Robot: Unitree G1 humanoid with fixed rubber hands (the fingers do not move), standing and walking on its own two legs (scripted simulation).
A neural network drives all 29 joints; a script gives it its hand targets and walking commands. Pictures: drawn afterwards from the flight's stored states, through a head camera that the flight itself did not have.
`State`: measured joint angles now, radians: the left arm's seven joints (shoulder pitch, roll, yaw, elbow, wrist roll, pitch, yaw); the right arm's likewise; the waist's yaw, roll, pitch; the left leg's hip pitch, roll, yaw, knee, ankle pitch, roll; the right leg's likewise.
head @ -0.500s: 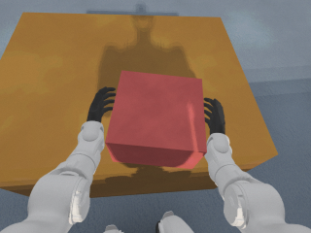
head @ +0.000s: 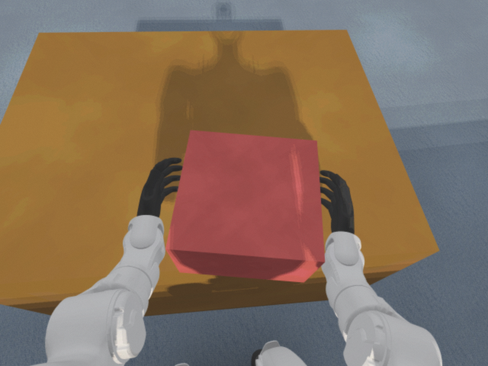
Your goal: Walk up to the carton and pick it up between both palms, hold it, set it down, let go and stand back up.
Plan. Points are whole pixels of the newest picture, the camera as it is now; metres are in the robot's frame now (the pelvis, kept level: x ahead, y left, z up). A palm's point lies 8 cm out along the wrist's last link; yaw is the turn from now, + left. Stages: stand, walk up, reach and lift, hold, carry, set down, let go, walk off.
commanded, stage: reach and lift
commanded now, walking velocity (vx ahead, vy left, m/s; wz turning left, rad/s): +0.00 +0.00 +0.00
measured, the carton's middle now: (247, 207) +0.40 -0.08 -0.05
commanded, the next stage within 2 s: none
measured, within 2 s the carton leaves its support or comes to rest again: leaves its support in 0.74 s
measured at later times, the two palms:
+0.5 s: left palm (152, 206) +0.41 +0.09 -0.02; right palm (340, 221) +0.33 -0.23 -0.03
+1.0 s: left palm (138, 196) +0.40 +0.10 +0.04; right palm (351, 202) +0.33 -0.22 +0.04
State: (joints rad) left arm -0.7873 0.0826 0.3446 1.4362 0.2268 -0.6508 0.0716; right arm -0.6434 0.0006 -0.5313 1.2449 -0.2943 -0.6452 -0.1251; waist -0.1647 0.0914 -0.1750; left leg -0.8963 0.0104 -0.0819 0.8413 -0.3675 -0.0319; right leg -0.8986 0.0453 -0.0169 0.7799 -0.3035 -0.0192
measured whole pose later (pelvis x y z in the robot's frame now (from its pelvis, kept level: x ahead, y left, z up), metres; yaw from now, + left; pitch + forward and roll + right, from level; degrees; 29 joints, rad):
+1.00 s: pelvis +0.00 +0.01 +0.02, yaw +1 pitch +19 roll -2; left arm -0.72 0.07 0.06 1.33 -0.03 -0.50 0.12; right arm -0.53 -0.04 -0.26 1.03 -0.06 -0.40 -0.13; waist -0.17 0.05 -0.25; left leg -0.74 0.00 -0.10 0.72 -0.32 -0.02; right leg -0.72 0.03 -0.04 0.63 -0.25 -0.01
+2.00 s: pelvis +0.04 +0.00 +0.05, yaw +2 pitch +10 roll -1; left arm -0.35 0.06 0.02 0.46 -0.04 0.07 0.14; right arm -0.33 -0.10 -0.03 0.40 0.15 0.09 -0.19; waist -0.09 0.01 -0.16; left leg -0.35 0.01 -0.10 0.40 -0.24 -0.03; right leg -0.33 0.03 -0.04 0.32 -0.17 -0.02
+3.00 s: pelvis +0.00 +0.01 +0.05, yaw +2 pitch -3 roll +0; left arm -0.49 0.00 0.24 0.38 0.15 0.36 0.01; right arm -0.51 -0.04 -0.09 0.56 0.06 0.21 -0.16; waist -0.07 -0.04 -0.05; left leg -0.12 -0.01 -0.09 0.34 -0.18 -0.01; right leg -0.12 0.01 -0.01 0.30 -0.13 0.00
